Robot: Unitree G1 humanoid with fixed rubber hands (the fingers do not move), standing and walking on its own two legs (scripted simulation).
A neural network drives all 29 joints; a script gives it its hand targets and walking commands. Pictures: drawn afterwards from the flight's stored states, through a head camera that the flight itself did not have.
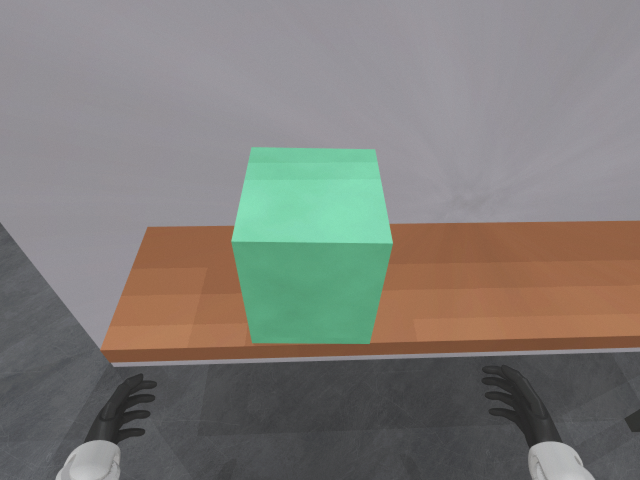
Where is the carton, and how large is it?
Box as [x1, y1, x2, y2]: [231, 147, 392, 343]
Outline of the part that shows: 251,147 231,242 252,342 369,343 392,245 374,149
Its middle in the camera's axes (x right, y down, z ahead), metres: -0.01 +0.02 +0.64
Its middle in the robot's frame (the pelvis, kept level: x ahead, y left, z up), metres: +0.46 +0.03 +0.01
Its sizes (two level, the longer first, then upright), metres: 0.210 0.200 0.250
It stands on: a table, 0.65 m high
